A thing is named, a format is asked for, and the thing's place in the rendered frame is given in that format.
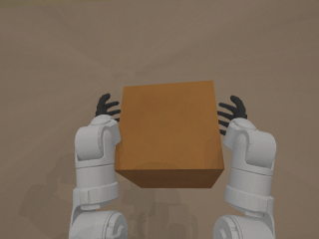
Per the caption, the robot left forearm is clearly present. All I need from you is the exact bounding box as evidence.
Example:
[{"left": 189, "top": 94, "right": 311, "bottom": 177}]
[{"left": 68, "top": 115, "right": 122, "bottom": 239}]

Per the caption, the robot right upper arm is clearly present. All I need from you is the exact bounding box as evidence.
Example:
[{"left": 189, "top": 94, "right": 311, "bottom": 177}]
[{"left": 212, "top": 214, "right": 274, "bottom": 239}]

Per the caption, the right robot hand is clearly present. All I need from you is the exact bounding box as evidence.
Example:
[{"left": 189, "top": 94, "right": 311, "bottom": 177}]
[{"left": 217, "top": 95, "right": 247, "bottom": 135}]

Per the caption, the left robot hand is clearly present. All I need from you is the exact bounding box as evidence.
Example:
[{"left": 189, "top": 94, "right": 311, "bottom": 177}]
[{"left": 95, "top": 93, "right": 121, "bottom": 122}]

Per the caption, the robot left upper arm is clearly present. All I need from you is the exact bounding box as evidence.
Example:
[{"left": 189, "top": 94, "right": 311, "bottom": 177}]
[{"left": 69, "top": 210, "right": 128, "bottom": 239}]

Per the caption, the carton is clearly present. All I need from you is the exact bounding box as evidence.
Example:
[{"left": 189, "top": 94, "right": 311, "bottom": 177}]
[{"left": 114, "top": 80, "right": 225, "bottom": 189}]

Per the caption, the robot right forearm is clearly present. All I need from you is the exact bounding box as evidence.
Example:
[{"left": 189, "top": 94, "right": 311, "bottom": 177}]
[{"left": 223, "top": 118, "right": 277, "bottom": 239}]

